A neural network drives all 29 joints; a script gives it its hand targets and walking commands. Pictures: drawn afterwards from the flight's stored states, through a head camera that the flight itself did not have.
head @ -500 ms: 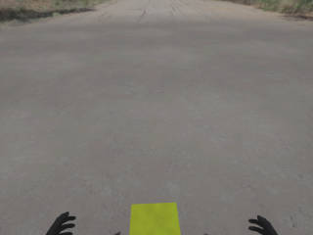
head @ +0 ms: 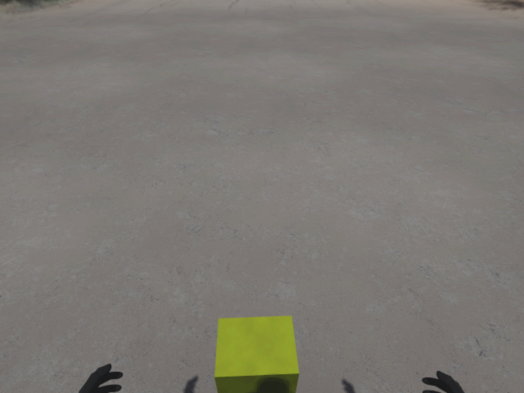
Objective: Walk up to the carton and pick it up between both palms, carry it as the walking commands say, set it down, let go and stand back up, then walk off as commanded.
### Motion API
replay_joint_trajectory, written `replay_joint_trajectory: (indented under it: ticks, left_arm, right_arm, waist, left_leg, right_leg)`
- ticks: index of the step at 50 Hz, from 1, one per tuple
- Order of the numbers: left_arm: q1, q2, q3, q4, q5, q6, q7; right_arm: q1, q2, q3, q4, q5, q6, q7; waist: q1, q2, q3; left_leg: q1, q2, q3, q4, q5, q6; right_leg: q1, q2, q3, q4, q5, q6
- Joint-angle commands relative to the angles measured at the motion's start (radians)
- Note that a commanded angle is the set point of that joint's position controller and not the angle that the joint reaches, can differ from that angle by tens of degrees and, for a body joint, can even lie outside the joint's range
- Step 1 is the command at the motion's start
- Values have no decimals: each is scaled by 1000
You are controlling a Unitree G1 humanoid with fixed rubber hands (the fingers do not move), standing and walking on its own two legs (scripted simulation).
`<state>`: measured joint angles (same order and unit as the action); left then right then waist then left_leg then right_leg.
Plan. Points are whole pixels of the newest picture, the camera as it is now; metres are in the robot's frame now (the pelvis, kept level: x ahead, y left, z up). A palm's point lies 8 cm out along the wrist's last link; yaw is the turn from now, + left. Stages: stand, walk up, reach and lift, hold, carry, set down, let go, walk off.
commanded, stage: stand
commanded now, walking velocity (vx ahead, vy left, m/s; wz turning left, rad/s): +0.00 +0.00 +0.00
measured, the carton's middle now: (256, 356) +0.49 +0.05 -0.68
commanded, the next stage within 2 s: walk off in 0.68 s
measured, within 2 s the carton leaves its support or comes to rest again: neither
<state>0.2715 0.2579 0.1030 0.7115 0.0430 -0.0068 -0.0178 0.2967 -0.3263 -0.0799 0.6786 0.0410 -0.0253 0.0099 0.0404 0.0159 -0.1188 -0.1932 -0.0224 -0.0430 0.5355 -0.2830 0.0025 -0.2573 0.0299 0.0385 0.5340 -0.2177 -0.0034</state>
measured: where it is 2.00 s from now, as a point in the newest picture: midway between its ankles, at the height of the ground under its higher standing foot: outside the picture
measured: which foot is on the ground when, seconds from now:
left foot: down 0.00-1.00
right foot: down 0.00-1.00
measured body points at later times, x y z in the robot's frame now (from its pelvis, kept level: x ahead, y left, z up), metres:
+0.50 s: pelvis +0.00 +0.00 +0.00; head -0.06 -0.01 +0.45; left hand +0.11 +0.29 -0.09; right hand +0.13 -0.29 -0.09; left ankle +0.01 +0.12 -0.73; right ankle +0.05 -0.11 -0.73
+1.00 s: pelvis +0.00 +0.00 +0.00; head -0.05 +0.00 +0.45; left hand +0.09 +0.29 -0.10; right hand +0.12 -0.29 -0.09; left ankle +0.01 +0.12 -0.73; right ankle +0.05 -0.11 -0.73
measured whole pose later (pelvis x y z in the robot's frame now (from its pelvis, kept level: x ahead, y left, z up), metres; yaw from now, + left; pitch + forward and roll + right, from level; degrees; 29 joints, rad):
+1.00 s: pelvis +0.00 +0.00 +0.00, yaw +0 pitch -4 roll +0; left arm 0.27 0.28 0.10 0.80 0.04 -0.02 -0.02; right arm 0.30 -0.32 -0.08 0.75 0.04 -0.02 0.01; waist 0.04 -0.01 -0.06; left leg -0.19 -0.02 -0.04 0.54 -0.28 0.00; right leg -0.26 0.03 0.04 0.53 -0.21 0.00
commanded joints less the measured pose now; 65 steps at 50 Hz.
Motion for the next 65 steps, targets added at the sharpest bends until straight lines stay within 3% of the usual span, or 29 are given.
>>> replay_joint_trajectory:
  ticks: [1,7,12,13,15,18,25,27,29,32,33,37,38,39,40,44,47,48,50,51,52,55,57,58,61,62,63,64,65]
  left_arm:
    - [-71,263,26,-33,4,-47,9]
    - [-40,256,10,-8,-9,-51,14]
    - [-64,255,16,-23,5,-55,20]
    - [-59,256,14,-21,-4,-52,23]
    - [-89,278,16,-17,5,-52,17]
    - [-81,277,14,-17,-4,-51,21]
    - [-103,272,9,2,-4,-55,12]
    - [-127,272,12,0,-3,-59,17]
    - [-115,284,4,0,-5,-54,13]
    - [-62,298,13,16,-8,-55,13]
    - [-110,292,2,24,-12,-53,15]
    - [-89,264,0,15,-13,-48,16]
    - [-107,289,0,26,-9,-50,16]
    - [-77,276,7,28,-10,-50,11]
    - [-119,319,11,15,2,-40,13]
    - [-83,260,-2,22,-16,-46,15]
    - [-62,137,-32,40,-13,-11,3]
    - [-87,151,-24,24,-13,4,1]
    - [-55,187,-12,30,-3,30,13]
    - [-78,159,-15,6,-9,37,12]
    - [-70,216,8,17,-6,43,8]
    - [-25,124,-27,-1,-7,33,0]
    - [0,92,-34,19,-10,38,-7]
    - [-4,119,-16,8,-3,36,-20]
    - [27,129,-11,-7,-12,24,-29]
    - [15,170,11,-17,-7,19,-31]
    - [68,160,-1,9,-3,7,-27]
    - [114,218,11,20,-5,0,-16]
    - [181,278,31,32,-6,0,-9]
  right_arm:
    - [-83,-163,-38,-70,-101,-45,-22]
    - [-66,-228,-43,-49,-91,-43,-19]
    - [-48,-187,-31,-47,-80,-52,-22]
    - [-75,-182,-22,-49,-85,-54,-18]
    - [-62,-176,-27,-38,-80,-42,-16]
    - [-92,-217,-26,-26,-90,-43,-21]
    - [-89,-215,-37,-27,-92,-48,-12]
    - [-126,-208,-31,-12,-97,-47,-12]
    - [-78,-208,-37,-14,-90,-43,-7]
    - [-55,-209,-35,-1,-83,-38,-14]
    - [-87,-219,-28,0,-81,-38,-15]
    - [-57,-220,-37,10,-94,-40,-16]
    - [-61,-172,-19,12,-89,-38,-16]
    - [-89,-215,-33,12,-96,-38,-13]
    - [-84,-234,-37,9,-88,-30,-12]
    - [-87,-221,-25,20,-81,-37,-19]
    - [-28,-68,11,21,-69,23,-29]
    - [-34,-71,9,20,-81,24,-29]
    - [-29,-61,5,12,-77,49,-31]
    - [-20,-133,-12,10,-78,40,-40]
    - [-16,-112,-14,6,-81,38,-45]
    - [-32,-173,-39,-10,-69,38,-45]
    - [-70,-148,-40,-30,-79,48,-43]
    - [-104,-165,-51,-33,-91,51,-49]
    - [-114,-166,-53,-32,-87,46,-45]
    - [-149,-122,-51,-30,-88,34,-44]
    - [-111,-82,-44,-21,-81,45,-50]
    - [-101,-51,-44,-47,-79,55,-40]
    - [-141,-4,-22,-52,-94,63,-52]
  waist:
    - [-21,-11,195]
    - [-21,-71,136]
    - [-22,33,102]
    - [-26,-66,82]
    - [-27,-96,96]
    - [-7,29,128]
    - [-38,-75,156]
    - [-20,5,137]
    - [-29,-75,191]
    - [-36,-27,178]
    - [-34,-96,193]
    - [-37,-15,202]
    - [-35,-61,203]
    - [-19,38,162]
    - [-37,-45,209]
    - [0,-15,238]
    - [-44,-124,261]
    - [-35,-35,264]
    - [-30,-79,342]
    - [-41,24,331]
    - [-42,-33,289]
    - [-20,-24,257]
    - [0,121,275]
    - [-4,110,199]
    - [9,145,156]
    - [44,155,209]
    - [25,-52,172]
    - [1,-199,182]
    - [42,-238,166]
  left_leg:
    - [-151,85,-117,-136,-20,42]
    - [-61,105,-104,-123,55,47]
    - [-71,107,-119,-126,70,57]
    - [-50,105,-117,-111,86,51]
    - [-34,96,-103,-111,125,41]
    - [-77,106,-127,-143,70,58]
    - [-83,97,-91,-134,-25,53]
    - [-84,103,-96,-147,-7,58]
    - [-98,95,-85,-131,-16,53]
    - [-69,111,-104,-136,-10,58]
    - [-96,94,-99,-145,5,54]
    - [-92,92,-93,-138,-57,52]
    - [-86,95,-109,-149,-55,63]
    - [-80,96,-93,-125,-142,61]
    - [-133,104,-118,-156,-130,63]
    - [-142,119,-135,-170,-81,68]
    - [-111,79,-36,-86,-19,21]
    - [-93,87,-22,-90,-113,14]
    - [-162,103,-27,-98,-196,8]
    - [-101,110,-51,-123,-199,4]
    - [-72,123,-61,-110,-227,7]
    - [-65,180,-96,-170,-297,24]
    - [-148,239,-129,-208,-365,65]
    - [-77,313,-196,-255,-339,97]
    - [-71,329,-115,-166,51,136]
    - [-107,357,-90,-78,234,103]
    - [-128,271,-7,94,164,59]
    - [-207,100,105,321,-45,-32]
    - [-375,-22,62,406,-344,-55]
  right_leg:
    - [-52,-83,111,-88,-125,-33]
    - [-38,-101,107,-98,-28,-41]
    - [2,-111,118,-67,26,-62]
    - [-7,-111,122,-75,11,-47]
    - [-22,-111,114,-108,-58,-42]
    - [-2,-108,122,-79,18,-49]
    - [-51,-119,134,-139,-134,-54]
    - [-23,-111,130,-133,-84,-48]
    - [-60,-107,125,-140,-105,-43]
    - [-74,-108,145,-155,-147,-44]
    - [-42,-110,131,-146,-128,-39]
    - [-78,-113,149,-161,-171,-52]
    - [-84,-125,151,-172,-221,-48]
    - [-69,-111,157,-177,-225,-50]
    - [-58,-110,133,-149,-195,-52]
    - [-32,-117,159,-174,-99,-43]
    - [-153,-120,200,-196,-72,-20]
    - [-197,-124,224,-224,-174,-20]
    - [-262,-120,222,-198,-265,-16]
    - [-297,-115,236,-192,-245,-20]
    - [-299,-126,238,-223,-317,-7]
    - [-282,-60,123,-111,-227,25]
    - [-217,6,-1,119,-151,28]
    - [-239,7,-28,241,-130,22]
    - [-145,-43,-65,337,-254,29]
    - [-111,-119,20,219,-221,8]
    - [-43,-119,112,84,-95,-13]
    - [-61,-255,417,-120,193,-57]
    - [82,-325,641,-204,283,-96]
